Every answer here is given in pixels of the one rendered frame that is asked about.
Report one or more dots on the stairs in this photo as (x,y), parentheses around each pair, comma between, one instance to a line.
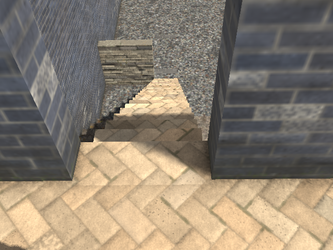
(160,112)

